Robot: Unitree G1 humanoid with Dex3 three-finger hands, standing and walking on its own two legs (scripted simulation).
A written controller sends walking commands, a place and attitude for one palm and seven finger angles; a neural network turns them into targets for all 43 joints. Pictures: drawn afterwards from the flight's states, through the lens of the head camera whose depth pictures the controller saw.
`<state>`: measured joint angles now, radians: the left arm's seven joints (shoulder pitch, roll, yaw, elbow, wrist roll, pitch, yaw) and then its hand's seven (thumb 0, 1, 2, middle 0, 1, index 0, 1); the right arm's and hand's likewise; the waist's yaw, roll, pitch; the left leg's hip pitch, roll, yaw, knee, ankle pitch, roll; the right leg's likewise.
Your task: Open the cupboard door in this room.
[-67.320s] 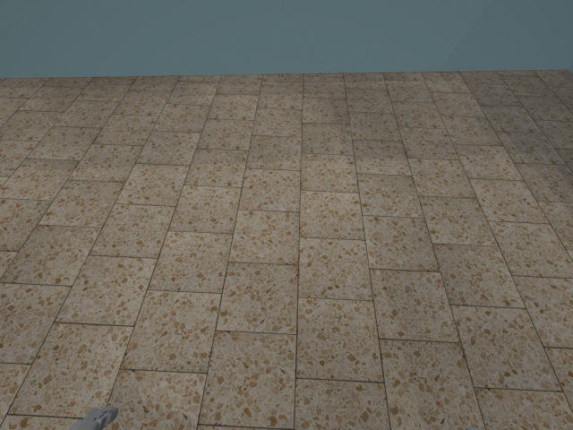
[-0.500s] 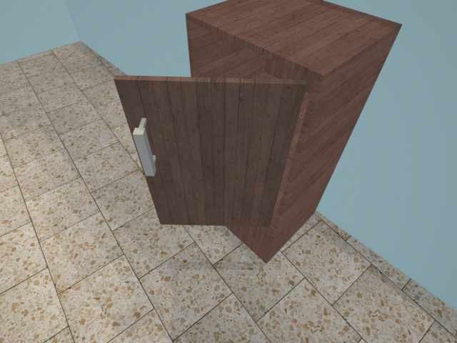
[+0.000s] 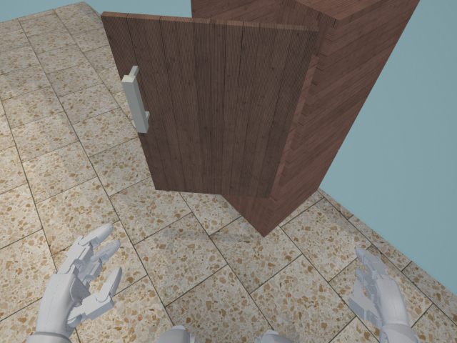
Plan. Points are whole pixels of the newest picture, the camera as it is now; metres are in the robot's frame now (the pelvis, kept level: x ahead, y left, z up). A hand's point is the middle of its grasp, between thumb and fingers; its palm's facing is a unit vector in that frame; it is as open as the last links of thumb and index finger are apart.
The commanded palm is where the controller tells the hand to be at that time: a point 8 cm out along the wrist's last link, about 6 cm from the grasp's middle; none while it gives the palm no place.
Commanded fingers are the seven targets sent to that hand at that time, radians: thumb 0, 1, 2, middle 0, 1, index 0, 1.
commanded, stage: raise the hand with hooked fingers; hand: left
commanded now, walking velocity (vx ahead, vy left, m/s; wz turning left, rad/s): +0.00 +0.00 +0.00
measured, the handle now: (138, 100) +0.59 +0.25 +0.06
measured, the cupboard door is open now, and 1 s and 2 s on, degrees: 45 45 45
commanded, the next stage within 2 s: move the hooked fingers beside the handle in 1.72 s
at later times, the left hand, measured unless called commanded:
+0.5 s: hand (67, 260) +0.23 +0.27 +0.04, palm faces +0.10 -0.99 -0.05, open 11.3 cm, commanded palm +0.20 +0.31 +0.04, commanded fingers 0.00 -0.15 0.45 -0.28 -0.98 -0.28 -0.98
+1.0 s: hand (47, 234) +0.26 +0.31 +0.05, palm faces +0.03 -1.00 -0.04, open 13.8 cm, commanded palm +0.24 +0.36 +0.07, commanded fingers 0.00 -0.50 0.30 -0.30 -1.20 -0.30 -1.20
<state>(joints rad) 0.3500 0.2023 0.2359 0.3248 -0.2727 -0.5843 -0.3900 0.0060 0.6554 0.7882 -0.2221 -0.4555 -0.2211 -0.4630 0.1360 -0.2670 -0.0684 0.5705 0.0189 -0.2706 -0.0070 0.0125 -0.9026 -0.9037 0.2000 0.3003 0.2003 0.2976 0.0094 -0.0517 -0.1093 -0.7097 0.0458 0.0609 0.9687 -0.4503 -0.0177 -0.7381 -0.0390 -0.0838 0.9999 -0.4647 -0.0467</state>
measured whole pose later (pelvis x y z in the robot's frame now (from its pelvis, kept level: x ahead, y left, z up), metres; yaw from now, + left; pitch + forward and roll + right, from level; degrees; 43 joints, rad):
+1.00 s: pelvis +0.00 +0.05 +0.00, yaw +1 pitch +12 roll -3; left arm 0.09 0.37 0.36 0.29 -0.33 -0.27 -0.45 0.00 -0.45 0.32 -0.30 -1.17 -0.30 -1.17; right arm 0.25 -0.25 0.05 0.52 0.03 -0.23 -0.06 0.01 -0.90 -0.90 0.20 0.30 0.20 0.30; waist 0.02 0.02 -0.10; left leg -0.74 0.03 0.04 1.00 -0.47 0.05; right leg -0.70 -0.05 -0.10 0.92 -0.42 0.02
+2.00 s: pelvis +0.00 +0.02 +0.01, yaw +1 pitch +12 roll -2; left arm -0.15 0.41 0.43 0.55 -0.34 -0.32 -0.51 -0.01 -0.50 0.30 -0.30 -1.20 -0.30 -1.20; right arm 0.26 -0.28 0.04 0.57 0.04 -0.18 -0.08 0.01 -0.90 -0.90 0.20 0.30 0.20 0.30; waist -0.01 0.02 -0.08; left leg -0.70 0.05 0.02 0.94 -0.45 0.00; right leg -0.69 -0.02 -0.11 0.90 -0.42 -0.02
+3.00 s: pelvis +0.00 +0.04 -0.01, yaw -2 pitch +21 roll -3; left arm -0.77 0.64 0.51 1.13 -0.17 -0.39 -0.49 -0.01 -0.50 0.30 -0.30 -1.20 -0.30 -1.20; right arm 0.37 -0.28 0.05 0.61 0.00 0.02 -0.05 0.01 -0.90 -0.90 0.20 0.30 0.20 0.30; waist -0.13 0.01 -0.09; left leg -0.92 0.06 0.05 1.04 -0.48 0.04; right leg -0.90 -0.01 -0.08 0.95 -0.41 0.01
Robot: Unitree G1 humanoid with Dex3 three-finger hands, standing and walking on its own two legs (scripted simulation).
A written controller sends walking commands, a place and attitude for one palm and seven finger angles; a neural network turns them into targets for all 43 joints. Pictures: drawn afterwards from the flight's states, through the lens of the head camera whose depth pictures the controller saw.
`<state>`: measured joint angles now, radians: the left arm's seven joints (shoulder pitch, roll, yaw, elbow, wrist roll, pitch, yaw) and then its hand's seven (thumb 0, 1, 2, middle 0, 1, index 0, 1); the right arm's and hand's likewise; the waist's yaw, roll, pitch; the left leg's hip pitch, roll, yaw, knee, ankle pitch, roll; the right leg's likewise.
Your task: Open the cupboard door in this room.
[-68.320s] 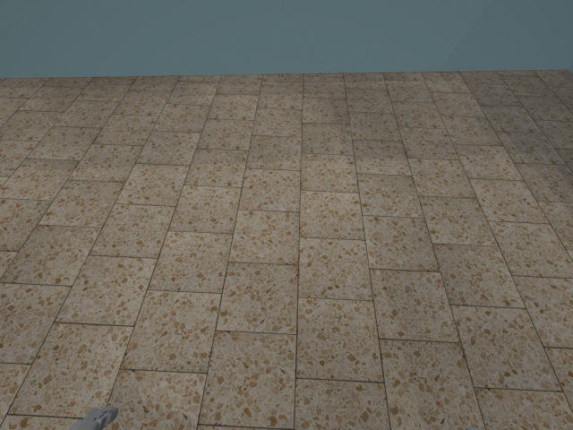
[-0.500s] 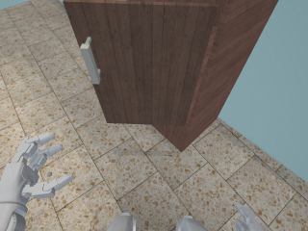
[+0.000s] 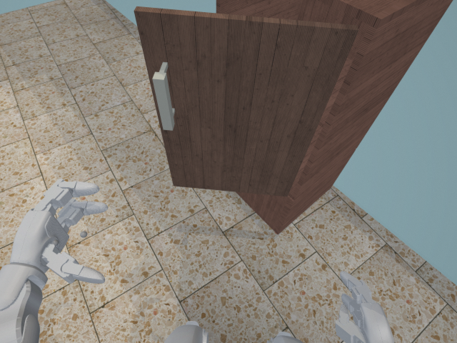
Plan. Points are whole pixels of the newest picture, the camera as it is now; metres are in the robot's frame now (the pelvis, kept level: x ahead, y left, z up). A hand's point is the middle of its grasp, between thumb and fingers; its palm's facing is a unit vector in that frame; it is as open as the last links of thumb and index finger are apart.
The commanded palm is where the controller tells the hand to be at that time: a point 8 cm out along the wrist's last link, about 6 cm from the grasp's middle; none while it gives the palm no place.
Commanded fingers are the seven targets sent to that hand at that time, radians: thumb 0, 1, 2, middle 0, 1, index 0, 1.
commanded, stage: raise the hand with hooked fingers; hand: left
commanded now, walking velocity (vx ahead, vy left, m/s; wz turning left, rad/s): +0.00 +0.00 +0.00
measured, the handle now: (166, 97) +0.59 +0.20 +0.05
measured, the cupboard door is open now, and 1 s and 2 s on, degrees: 45 45 45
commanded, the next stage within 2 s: move the hooked fingers beside the handle in 0.72 s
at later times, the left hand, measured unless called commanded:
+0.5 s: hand (93, 208) +0.30 +0.25 +0.06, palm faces +0.01 -1.00 -0.03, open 14.0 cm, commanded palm +0.27 +0.30 +0.07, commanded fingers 0.00 -0.50 0.30 -0.30 -1.20 -0.30 -1.20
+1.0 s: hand (104, 200) +0.31 +0.24 +0.07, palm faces +0.03 -1.00 -0.02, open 14.0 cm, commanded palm +0.30 +0.28 +0.07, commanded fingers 0.00 -0.50 0.30 -0.30 -1.20 -0.30 -1.20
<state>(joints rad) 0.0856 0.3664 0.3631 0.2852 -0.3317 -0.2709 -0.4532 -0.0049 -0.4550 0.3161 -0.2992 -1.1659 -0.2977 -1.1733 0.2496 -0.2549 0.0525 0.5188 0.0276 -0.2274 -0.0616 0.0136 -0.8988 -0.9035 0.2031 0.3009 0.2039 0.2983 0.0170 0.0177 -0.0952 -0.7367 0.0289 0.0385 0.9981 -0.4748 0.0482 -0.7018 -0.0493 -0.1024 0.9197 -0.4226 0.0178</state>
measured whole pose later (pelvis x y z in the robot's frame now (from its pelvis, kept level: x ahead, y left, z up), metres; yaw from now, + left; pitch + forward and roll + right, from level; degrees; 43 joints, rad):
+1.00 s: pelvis +0.00 -0.03 +0.01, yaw +0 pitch +12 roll -2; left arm -0.15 0.41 0.43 0.55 -0.34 -0.32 -0.51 -0.01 -0.50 0.30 -0.30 -1.20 -0.30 -1.20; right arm 0.26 -0.28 0.04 0.57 0.04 -0.18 -0.08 0.01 -0.90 -0.90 0.20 0.30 0.20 0.30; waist -0.01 0.02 -0.08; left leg -0.70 0.05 0.02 0.94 -0.45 0.00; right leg -0.69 -0.02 -0.11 0.90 -0.42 -0.02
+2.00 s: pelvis +0.00 -0.01 -0.01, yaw -3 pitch +21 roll -3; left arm -0.77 0.64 0.51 1.13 -0.17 -0.39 -0.49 -0.01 -0.50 0.30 -0.30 -1.20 -0.30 -1.20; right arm 0.37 -0.28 0.05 0.61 0.00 0.02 -0.05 0.01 -0.90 -0.90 0.20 0.30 0.20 0.30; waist -0.13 0.01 -0.09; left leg -0.92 0.06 0.05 1.04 -0.48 0.04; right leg -0.90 -0.01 -0.08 0.95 -0.41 0.01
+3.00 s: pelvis +0.01 +0.00 -0.02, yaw -4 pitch +25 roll -5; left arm -0.92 0.81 0.54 1.24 -0.10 -0.30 -0.51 -0.01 -0.50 0.30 -0.30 -1.20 -0.30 -1.20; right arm 0.40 -0.29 0.07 0.57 -0.01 0.10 -0.03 0.00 -0.90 -0.90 0.20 0.30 0.20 0.30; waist -0.19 0.02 -0.09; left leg -1.01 0.09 0.03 1.07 -0.50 0.04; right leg -0.97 0.01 -0.10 0.94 -0.41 0.01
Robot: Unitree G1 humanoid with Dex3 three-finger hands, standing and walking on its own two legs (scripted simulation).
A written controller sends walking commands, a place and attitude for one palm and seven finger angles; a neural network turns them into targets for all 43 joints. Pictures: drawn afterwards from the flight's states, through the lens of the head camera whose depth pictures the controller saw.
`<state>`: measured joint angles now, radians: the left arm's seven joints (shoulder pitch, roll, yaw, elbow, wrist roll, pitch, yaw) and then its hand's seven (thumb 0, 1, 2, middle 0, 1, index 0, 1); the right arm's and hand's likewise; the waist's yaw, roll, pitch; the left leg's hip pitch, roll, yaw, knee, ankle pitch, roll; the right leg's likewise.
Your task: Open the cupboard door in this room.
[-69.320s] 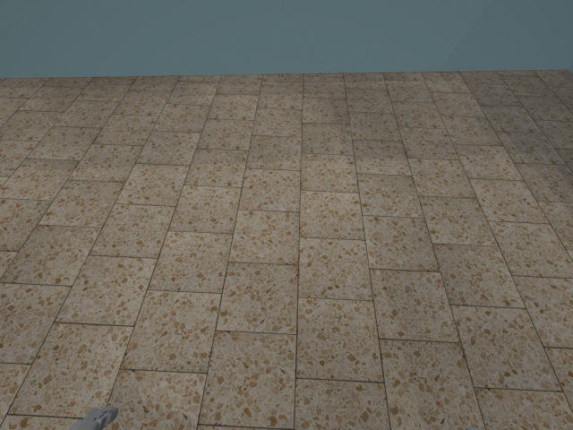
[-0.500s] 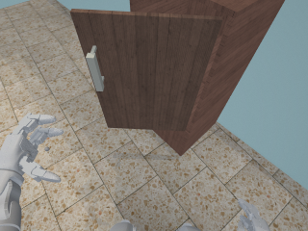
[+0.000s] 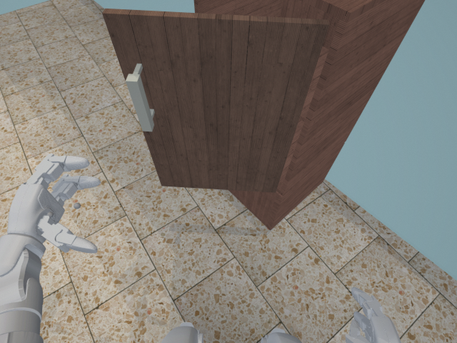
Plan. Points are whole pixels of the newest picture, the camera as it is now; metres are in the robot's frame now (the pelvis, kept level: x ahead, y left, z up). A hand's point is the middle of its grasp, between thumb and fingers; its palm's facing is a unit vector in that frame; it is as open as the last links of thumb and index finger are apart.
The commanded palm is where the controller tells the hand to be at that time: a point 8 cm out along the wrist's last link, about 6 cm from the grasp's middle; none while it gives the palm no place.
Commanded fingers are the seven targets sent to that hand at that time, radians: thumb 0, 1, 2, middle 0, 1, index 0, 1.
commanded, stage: move the hooked fingers beside the handle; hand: left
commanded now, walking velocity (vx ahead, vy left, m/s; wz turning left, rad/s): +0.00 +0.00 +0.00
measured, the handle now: (143, 98) +0.59 +0.23 +0.05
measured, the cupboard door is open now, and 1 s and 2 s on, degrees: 45 45 45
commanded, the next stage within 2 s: none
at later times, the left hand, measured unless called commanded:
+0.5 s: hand (92, 163) +0.40 +0.28 +0.06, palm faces +0.01 -1.00 -0.01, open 14.0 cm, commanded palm +0.38 +0.33 +0.06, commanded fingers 0.00 -0.50 0.30 -0.30 -1.20 -0.30 -1.20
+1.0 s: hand (103, 132) +0.47 +0.28 +0.06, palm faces -0.02 -1.00 -0.01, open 14.0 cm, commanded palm +0.46 +0.33 +0.05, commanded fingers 0.00 -0.50 0.30 -0.30 -1.20 -0.30 -1.20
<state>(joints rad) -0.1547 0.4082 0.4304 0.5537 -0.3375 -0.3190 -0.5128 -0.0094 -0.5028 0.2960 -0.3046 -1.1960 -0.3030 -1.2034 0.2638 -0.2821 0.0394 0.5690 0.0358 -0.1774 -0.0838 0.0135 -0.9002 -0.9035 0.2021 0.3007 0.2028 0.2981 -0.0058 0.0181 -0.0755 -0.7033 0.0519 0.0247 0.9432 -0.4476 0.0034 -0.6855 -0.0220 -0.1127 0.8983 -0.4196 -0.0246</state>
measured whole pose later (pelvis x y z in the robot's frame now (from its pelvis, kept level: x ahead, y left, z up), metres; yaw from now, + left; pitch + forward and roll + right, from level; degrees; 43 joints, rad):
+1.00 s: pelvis +0.00 +0.02 -0.02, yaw -3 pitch +21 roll -3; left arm -0.77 0.64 0.51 1.13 -0.17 -0.39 -0.49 -0.01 -0.50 0.30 -0.30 -1.20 -0.30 -1.20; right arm 0.37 -0.28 0.05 0.61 0.00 0.02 -0.05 0.01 -0.90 -0.90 0.20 0.30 0.20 0.30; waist -0.13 0.01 -0.09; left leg -0.92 0.06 0.05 1.04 -0.48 0.04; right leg -0.90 -0.01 -0.08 0.95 -0.41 0.01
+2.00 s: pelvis +0.01 +0.03 -0.02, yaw -4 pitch +25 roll -5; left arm -0.92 0.81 0.54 1.24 -0.10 -0.30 -0.51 -0.01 -0.50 0.30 -0.30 -1.20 -0.30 -1.20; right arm 0.40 -0.29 0.07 0.57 -0.01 0.10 -0.03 0.00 -0.90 -0.90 0.20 0.30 0.20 0.30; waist -0.19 0.02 -0.09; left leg -1.01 0.09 0.03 1.07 -0.50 0.04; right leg -0.97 0.01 -0.10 0.94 -0.41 0.01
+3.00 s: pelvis +0.01 +0.02 -0.02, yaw -4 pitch +24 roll -5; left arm -0.90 0.68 0.50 1.18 -0.11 -0.35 -0.40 -0.01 -0.50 0.30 -0.30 -1.20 -0.30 -1.20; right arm 0.41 -0.27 0.06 0.59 -0.01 0.10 -0.01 0.00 -0.90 -0.90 0.20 0.30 0.20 0.30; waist -0.19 0.03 -0.09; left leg -1.00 0.08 0.03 1.07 -0.50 0.03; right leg -0.96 0.01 -0.09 0.95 -0.41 0.00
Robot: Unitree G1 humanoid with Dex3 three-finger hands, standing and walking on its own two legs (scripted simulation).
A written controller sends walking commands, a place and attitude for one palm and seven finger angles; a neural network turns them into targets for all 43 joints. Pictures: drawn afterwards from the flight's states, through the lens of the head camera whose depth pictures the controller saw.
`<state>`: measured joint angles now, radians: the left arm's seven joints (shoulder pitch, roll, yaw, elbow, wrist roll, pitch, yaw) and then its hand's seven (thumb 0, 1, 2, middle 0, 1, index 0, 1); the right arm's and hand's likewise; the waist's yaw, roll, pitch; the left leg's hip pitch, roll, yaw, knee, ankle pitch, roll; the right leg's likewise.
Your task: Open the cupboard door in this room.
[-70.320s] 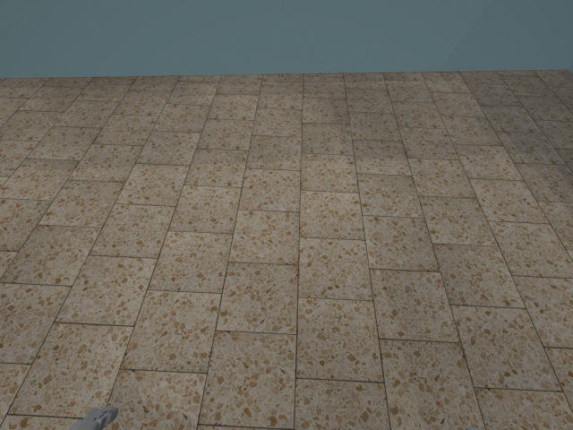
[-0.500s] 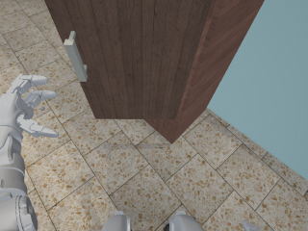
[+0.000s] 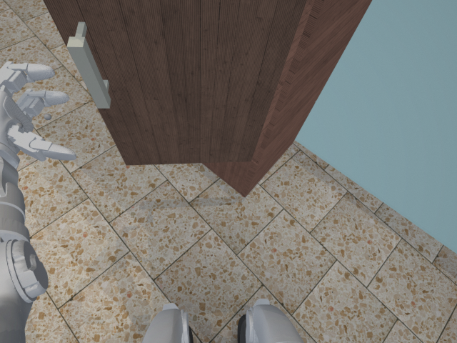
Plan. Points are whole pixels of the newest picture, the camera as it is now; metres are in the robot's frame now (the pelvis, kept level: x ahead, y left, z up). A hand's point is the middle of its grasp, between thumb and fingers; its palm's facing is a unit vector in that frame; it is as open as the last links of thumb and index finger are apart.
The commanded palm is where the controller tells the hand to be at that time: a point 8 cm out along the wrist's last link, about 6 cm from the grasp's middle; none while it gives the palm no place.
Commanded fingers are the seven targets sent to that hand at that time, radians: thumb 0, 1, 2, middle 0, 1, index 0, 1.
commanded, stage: move the hooked fingers beside the handle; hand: left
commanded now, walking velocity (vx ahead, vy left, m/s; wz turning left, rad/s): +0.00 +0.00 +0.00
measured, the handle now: (93, 68) +0.58 +0.23 +0.06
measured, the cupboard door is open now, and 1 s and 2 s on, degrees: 45 45 45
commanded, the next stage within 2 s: slide the fingers in behind the handle in 1.22 s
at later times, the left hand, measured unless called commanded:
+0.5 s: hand (51, 83) +0.53 +0.28 +0.07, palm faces +0.04 -1.00 -0.03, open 14.0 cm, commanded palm +0.51 +0.32 +0.07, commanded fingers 0.00 -0.50 0.30 -0.30 -1.20 -0.30 -1.20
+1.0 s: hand (47, 92) +0.52 +0.29 +0.07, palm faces +0.02 -1.00 -0.02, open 14.0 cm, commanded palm +0.50 +0.33 +0.06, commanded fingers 0.00 -0.50 0.30 -0.30 -1.20 -0.30 -1.20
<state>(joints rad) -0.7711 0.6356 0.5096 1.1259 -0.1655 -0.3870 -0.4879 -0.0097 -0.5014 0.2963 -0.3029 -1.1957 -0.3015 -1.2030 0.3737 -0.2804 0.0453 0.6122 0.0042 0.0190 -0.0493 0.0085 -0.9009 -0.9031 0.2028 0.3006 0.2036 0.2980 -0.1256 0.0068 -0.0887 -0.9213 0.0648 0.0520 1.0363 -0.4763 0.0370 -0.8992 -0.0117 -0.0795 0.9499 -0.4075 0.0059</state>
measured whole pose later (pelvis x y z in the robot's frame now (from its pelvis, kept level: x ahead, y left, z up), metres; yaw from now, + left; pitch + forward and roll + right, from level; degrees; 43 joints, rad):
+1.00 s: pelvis +0.01 +0.00 -0.01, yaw -1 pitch +25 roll -5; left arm -0.92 0.81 0.54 1.24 -0.10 -0.30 -0.51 -0.01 -0.50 0.30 -0.30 -1.20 -0.30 -1.20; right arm 0.40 -0.29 0.07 0.57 -0.01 0.10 -0.03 0.00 -0.90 -0.90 0.20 0.30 0.20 0.30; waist -0.19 0.02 -0.09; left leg -1.01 0.09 0.03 1.07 -0.50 0.04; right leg -0.97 0.01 -0.10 0.94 -0.41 0.01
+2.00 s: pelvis +0.01 +0.00 +0.00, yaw -1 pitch +24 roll -5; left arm -0.90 0.68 0.50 1.18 -0.11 -0.35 -0.40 -0.01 -0.50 0.30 -0.30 -1.20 -0.30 -1.20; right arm 0.41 -0.27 0.06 0.59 -0.01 0.10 -0.01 0.00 -0.90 -0.90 0.20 0.30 0.20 0.30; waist -0.19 0.03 -0.09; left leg -1.00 0.08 0.03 1.07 -0.50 0.03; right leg -0.96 0.01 -0.09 0.95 -0.41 0.00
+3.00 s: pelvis +0.01 +0.00 -0.01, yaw -1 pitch +24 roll -4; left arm -0.91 0.61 0.46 1.19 -0.10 -0.38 -0.33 -0.01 -0.50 0.30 -0.30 -1.20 -0.30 -1.20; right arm 0.40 -0.27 0.05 0.61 -0.02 0.09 -0.01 0.01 -0.90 -0.90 0.20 0.30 0.20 0.30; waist -0.19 0.02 -0.10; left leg -0.99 0.08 0.04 1.07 -0.50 0.03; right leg -0.96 0.01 -0.08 0.96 -0.42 0.00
